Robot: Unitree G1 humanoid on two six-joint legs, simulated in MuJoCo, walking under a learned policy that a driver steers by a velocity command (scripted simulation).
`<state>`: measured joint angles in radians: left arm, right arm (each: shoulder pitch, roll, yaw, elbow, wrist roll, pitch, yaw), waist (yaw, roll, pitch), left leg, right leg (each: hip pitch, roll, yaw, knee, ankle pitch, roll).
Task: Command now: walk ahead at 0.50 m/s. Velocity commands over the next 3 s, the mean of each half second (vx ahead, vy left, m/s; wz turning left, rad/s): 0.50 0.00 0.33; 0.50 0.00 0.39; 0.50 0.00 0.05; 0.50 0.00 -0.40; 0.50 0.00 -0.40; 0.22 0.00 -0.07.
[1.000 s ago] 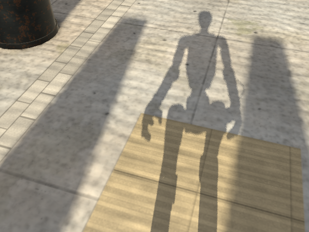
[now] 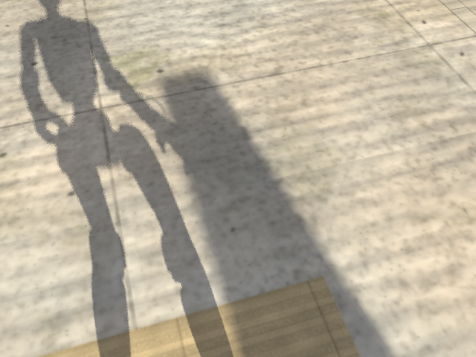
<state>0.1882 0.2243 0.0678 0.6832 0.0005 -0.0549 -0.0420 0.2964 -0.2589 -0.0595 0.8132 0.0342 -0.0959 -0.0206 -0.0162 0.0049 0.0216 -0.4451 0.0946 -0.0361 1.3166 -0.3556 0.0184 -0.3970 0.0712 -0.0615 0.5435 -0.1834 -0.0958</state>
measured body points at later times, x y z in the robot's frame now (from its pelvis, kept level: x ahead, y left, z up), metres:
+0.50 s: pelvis +0.27 +0.08 -0.02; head +0.31 +0.08 +0.43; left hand +0.25 +0.36 -0.14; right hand +0.52 -0.12 -0.11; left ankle +0.36 +0.17 -0.73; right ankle +0.08 -0.07 -0.69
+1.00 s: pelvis +0.56 +0.14 -0.01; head +0.59 +0.15 +0.44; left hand +0.65 +0.45 -0.08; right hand +0.73 -0.09 -0.13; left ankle +0.37 +0.18 -0.70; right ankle +0.69 +0.09 -0.73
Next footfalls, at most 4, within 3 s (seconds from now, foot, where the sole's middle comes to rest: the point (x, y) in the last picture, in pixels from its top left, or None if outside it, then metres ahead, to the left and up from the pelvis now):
0.48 left None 0.40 0.18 -0.76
0.96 right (211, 271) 0.73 0.11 -0.76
1.46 left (107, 238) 0.85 0.44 -0.76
2.00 right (160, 155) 1.20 0.30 -0.76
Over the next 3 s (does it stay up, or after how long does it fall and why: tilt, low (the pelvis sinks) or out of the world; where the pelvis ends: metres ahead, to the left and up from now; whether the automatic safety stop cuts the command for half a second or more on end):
stays up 1.47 0.42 0.01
